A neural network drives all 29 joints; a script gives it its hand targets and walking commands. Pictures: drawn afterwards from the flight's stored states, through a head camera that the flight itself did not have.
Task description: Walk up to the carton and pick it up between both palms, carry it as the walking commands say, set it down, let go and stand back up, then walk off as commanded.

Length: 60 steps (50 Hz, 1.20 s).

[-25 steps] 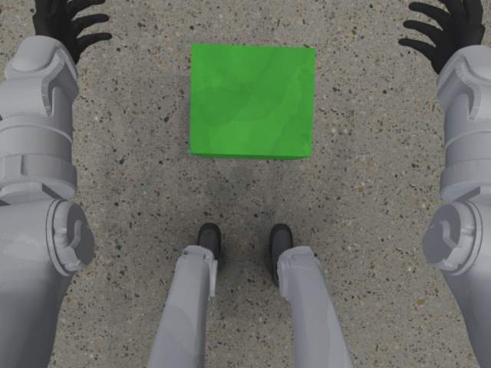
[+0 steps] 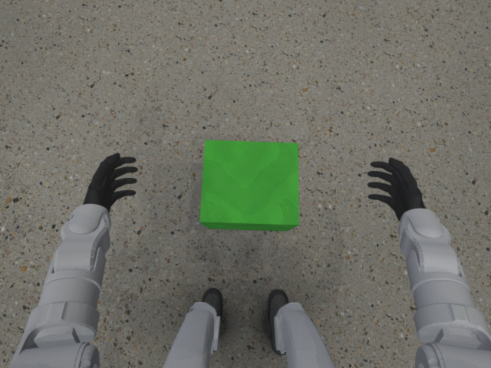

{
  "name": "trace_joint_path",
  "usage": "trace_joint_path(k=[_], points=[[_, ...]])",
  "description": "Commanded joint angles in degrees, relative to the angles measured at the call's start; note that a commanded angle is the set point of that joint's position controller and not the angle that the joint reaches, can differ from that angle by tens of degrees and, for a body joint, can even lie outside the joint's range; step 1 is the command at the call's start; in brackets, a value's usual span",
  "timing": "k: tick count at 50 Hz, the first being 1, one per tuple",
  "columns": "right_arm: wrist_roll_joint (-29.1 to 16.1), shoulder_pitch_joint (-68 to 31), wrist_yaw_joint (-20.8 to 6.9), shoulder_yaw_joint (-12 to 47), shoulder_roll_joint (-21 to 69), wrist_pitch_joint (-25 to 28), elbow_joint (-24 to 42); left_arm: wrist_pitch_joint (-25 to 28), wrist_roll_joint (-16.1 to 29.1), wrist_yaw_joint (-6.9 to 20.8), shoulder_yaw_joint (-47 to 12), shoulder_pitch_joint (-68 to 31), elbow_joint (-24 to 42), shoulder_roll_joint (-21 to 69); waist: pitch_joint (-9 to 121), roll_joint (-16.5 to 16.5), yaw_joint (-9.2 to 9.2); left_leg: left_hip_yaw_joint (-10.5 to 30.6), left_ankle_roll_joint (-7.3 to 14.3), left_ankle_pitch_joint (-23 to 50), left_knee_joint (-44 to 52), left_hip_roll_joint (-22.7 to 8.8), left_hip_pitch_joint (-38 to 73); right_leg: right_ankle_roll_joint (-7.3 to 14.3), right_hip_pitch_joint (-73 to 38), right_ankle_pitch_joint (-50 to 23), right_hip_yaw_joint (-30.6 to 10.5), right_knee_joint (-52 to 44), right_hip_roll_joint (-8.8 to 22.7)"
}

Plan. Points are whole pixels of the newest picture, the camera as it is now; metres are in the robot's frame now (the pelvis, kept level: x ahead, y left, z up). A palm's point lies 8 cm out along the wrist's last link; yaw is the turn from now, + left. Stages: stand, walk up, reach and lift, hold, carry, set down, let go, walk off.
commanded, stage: let go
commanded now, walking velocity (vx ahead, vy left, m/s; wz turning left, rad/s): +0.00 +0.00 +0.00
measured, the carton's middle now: (249, 189) +0.50 -0.01 -0.61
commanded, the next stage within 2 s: stand in 0.86 s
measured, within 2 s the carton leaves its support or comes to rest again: neither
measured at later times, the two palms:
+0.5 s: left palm (64, 326) +0.20 +0.23 -0.01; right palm (453, 336) +0.19 -0.25 -0.01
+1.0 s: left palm (41, 325) +0.20 +0.26 -0.02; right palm (465, 327) +0.20 -0.27 -0.02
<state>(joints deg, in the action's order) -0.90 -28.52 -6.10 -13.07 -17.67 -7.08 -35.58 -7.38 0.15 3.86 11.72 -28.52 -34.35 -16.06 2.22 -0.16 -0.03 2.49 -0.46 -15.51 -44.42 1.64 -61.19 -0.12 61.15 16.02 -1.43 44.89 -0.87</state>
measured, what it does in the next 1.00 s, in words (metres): rises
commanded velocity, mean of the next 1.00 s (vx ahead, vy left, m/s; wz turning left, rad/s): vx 0.00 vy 0.00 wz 0.00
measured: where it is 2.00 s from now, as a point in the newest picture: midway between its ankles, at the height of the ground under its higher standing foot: (244, 332)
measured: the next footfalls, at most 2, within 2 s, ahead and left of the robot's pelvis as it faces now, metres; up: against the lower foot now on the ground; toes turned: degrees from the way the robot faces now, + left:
none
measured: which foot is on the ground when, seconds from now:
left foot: down 0.00-1.00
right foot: down 0.00-1.00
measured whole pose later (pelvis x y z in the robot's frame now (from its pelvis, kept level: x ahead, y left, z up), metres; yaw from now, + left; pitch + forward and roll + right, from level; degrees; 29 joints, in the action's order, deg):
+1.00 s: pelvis +0.05 +0.00 +0.05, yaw -1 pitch -2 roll +0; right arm 2.0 11.1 -0.3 -2.3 -16.7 -4.0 -34.3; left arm -4.3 -2.0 0.4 2.9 12.0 -33.3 -16.7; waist -1.9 -0.2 -0.2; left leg 2.2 -0.4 -17.1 -27.2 0.2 -8.5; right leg 0.4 8.1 16.8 -1.7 26.6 -1.5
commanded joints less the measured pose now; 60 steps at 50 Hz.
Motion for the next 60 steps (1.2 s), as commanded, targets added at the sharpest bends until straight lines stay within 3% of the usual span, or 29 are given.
trace_joint_path(k=[1,8,13,21,29,33,43,44,45,48,53,60], points=[[-0.29,3.5,0.42,0.1,-5.85,3.09,4.86,3.1,-0.01,-0.06,-0.12,2.61,4.78,-5.03,37.11,1.16,0.15,-1.59,-0.8,18.75,4.88,1.11,24.61,-0.73,-32.98,-23.6,0.45,-4.13,-1.15],[-0.17,16.21,1.04,2.78,-3.51,5.64,7.02,5.77,-0.33,-0.29,-2.51,14.9,5.84,-3.3,26.18,-0.08,-0.3,-1.17,-1.28,12.92,10.27,0.03,32.12,-0.44,-36.46,-17.03,1.06,-9.77,-0.92],[0.35,27.94,1.34,5.05,-2.19,6.27,10.83,6.53,-0.09,-0.33,-4.9,26.37,10.35,-2.72,18.64,-1.07,0.45,-1.33,-1.7,11.28,14.78,-0.24,40.02,-0.29,-42.6,-14.45,1.44,-14.26,-1.4],[0.71,38.05,1.37,7.27,-1.89,6.2,16.34,5.82,-0.23,-0.25,-7.2,38.52,15.84,-2.5,4.19,-0.35,0.43,-1.54,-1.08,9.35,22.92,0.02,49.6,-0.84,-53.39,-10.65,1.59,-21.76,-1.51],[1.33,37.21,1.04,8.02,0.15,1.71,16.84,1.63,0.4,1.1,-7.88,37.63,16.16,-2.37,-5.56,0.75,-0.22,-2.97,-0.69,3.06,24.32,0.88,54.07,-0.91,-53.13,-1.24,1.23,-24.83,-0.79],[2.05,37.89,1.5,7.98,0.17,0.15,16.6,-0.06,-0.24,1.21,-7.01,38.36,15.96,-2.11,-7.78,1.55,0.1,-2.99,-0.14,5.15,24.21,1.31,56.6,-1.24,-54.3,-3.29,0.73,-25.43,-0.76],[2.0,39.87,2.75,8.54,0.69,-0.94,17.16,-0.95,-0.69,0.35,-7.65,40.59,16.32,-1.88,-4.09,0.93,-0.09,-1.95,0.1,14.37,22.17,1.54,57.87,-1.28,-58.16,-16.72,0.03,-22.52,-1.6],[2.92,36.6,5.58,7.47,-7.73,1.5,9.65,1.5,-1.77,-3.05,-5.13,37.91,8.94,-9.96,-3.4,0.11,-0.68,-1.1,-1.68,13.28,20.12,-2.98,51.26,-2.55,-51.94,-13.73,-0.65,-22.12,2.31],[3.15,37.96,6.37,7.42,-7.69,2.75,8.83,2.68,-2.22,-4.06,-5.45,39.25,8.32,-10.22,-2.45,0.41,-0.25,-0.28,-1.31,11.61,19.92,-3.36,52.02,-2.21,-52.52,-12.43,-1.6,-22.14,2.52],[3.06,37.31,6.5,8.6,-6.39,4.67,5.44,4.68,-2.47,-4.28,-6.56,38.16,5.54,-8.3,-1.34,0.23,-0.09,1.03,-0.76,8.35,20.73,-3.95,51.32,-1.68,-51.47,-9.0,-3.09,-22.81,3.0],[3.08,36.47,6.42,8.87,-7.78,5.83,1.35,5.93,-2.33,-4.16,-6.72,37.92,0.96,-9.32,2.12,0.13,-0.22,1.24,-0.43,17.69,19.55,-4.66,53.26,-1.52,-53.22,-17.74,-2.91,-21.34,3.54],[3.11,36.87,7.15,8.44,-10.1,6.63,-2.44,6.74,-2.56,-4.91,-7.02,37.91,-2.87,-11.27,1.87,-0.18,0.08,2.26,-0.11,19.95,20.15,-5.5,54.19,-1.15,-53.38,-19.03,-3.3,-21.33,4.17]])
